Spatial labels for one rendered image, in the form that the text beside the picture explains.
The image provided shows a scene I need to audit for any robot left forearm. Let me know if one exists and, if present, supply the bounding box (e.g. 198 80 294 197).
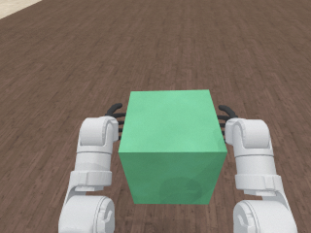
58 116 119 232

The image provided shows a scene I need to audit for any robot right hand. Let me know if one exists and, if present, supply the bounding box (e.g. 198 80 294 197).
217 105 238 143

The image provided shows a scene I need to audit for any left robot upper arm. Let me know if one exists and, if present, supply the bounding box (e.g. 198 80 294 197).
58 195 115 233

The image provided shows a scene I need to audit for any robot right forearm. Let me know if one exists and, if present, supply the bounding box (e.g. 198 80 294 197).
225 117 298 233

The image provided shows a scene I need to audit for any carton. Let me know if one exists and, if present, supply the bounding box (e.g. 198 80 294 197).
118 89 227 205

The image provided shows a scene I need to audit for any robot left hand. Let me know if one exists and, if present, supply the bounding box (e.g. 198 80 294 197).
105 103 126 141

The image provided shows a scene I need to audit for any right robot upper arm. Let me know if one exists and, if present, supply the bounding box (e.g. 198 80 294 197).
233 200 297 233

